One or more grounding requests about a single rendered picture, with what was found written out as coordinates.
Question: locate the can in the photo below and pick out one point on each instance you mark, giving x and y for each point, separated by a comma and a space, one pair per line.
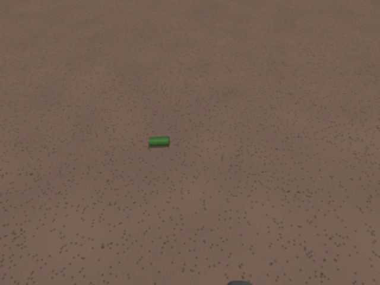
159, 141

